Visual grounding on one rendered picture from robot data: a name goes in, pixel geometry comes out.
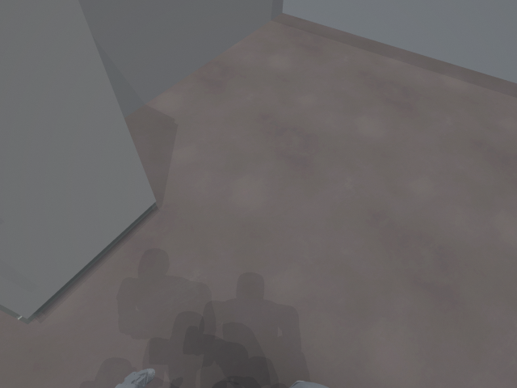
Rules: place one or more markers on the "fridge door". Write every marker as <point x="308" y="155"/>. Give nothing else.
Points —
<point x="71" y="180"/>

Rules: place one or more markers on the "robot left hand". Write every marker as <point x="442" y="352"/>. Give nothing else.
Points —
<point x="138" y="379"/>

